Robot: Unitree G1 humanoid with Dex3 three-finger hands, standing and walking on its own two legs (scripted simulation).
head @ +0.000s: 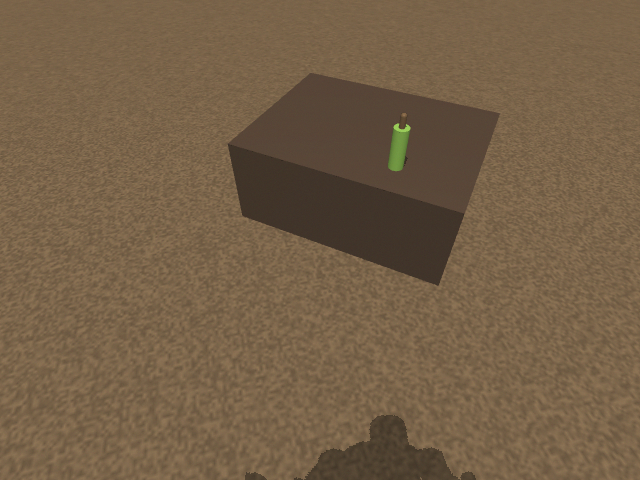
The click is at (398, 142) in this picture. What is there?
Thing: necked bottle
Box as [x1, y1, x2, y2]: [388, 113, 409, 170]
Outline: 405,113 401,114 400,122 395,124 393,127 388,161 388,167 392,170 399,170 402,168 409,133 409,126 405,123
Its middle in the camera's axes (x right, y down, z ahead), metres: +0.27 -0.37 +1.37
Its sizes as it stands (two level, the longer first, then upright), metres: 0.057 0.057 0.213
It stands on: a support 0.39 m high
